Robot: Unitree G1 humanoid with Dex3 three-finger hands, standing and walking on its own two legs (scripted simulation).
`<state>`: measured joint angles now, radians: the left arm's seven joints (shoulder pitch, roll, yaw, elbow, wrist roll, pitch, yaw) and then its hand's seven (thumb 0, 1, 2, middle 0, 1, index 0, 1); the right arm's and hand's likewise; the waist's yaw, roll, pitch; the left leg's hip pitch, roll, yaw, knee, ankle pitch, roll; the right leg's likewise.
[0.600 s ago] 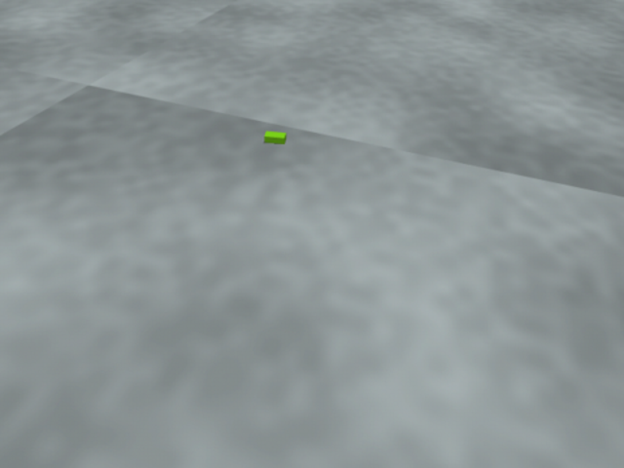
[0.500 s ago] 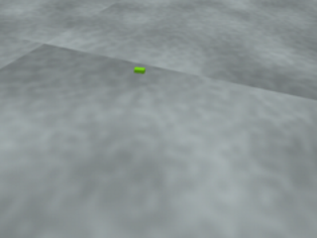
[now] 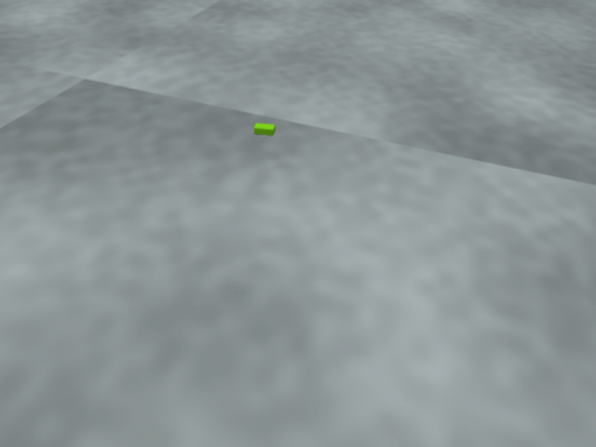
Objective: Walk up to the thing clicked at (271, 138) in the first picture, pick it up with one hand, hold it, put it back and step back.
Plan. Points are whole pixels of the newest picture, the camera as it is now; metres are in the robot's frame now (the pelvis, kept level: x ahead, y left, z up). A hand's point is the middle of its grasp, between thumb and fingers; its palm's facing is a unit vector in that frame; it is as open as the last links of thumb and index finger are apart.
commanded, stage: stand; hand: left
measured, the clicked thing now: (264, 129) +2.06 +0.18 -0.76
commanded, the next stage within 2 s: walk up in 0.52 s
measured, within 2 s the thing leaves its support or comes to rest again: neither
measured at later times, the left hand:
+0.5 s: hand out of the picture +0.08 +0.25 -0.16, palm faces -0.02 -0.94 -0.34, open 7.4 cm
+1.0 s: hand (53, 446) +0.20 +0.36 -0.16, palm faces -0.07 -0.94 -0.33, open 7.4 cm
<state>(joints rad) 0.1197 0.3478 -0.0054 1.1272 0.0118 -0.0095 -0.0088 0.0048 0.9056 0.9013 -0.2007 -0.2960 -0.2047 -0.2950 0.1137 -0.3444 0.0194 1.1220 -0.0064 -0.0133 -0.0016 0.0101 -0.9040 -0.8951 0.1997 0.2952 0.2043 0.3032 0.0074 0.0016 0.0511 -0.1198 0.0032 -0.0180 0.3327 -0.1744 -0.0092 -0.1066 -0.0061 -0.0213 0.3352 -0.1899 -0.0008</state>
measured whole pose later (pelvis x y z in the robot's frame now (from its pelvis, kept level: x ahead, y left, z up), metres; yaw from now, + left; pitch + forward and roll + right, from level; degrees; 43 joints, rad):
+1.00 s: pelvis +0.13 +0.08 -0.01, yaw -3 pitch -3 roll +0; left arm 0.27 0.47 0.06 1.02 0.02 -0.02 -0.09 0.01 0.91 0.90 -0.20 -0.30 -0.20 -0.29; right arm 0.26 -0.40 -0.08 0.98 -0.02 -0.07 0.06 0.01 -0.90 -0.89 0.20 0.30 0.20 0.30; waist -0.01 -0.07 0.00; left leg -0.18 0.03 0.10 0.47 -0.26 0.03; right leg -0.44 -0.01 0.05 1.04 -0.33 -0.02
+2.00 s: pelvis +0.72 +0.02 -0.01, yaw -5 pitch -2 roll +0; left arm 0.26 0.45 0.03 0.91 -0.01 -0.06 -0.05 0.01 0.91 0.90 -0.20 -0.30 -0.20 -0.29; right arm 0.26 -0.36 -0.04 0.87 0.00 -0.09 0.05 0.01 -0.90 -0.89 0.20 0.30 0.21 0.30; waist -0.02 -0.07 0.09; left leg -0.22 0.01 0.11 0.49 -0.23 0.04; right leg -0.47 -0.04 0.04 1.09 -0.31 -0.03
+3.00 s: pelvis +1.16 -0.03 -0.01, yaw -2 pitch -3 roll +0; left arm 0.31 0.43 0.04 0.89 0.00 -0.06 -0.05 0.01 0.91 0.90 -0.20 -0.30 -0.20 -0.29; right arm 0.27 -0.37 -0.04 0.83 0.00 -0.08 0.05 0.01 -0.90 -0.89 0.20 0.30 0.21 0.30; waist 0.00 -0.05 0.09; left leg -0.22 0.01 0.07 0.50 -0.22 0.04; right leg -0.46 -0.06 0.02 1.04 -0.35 -0.02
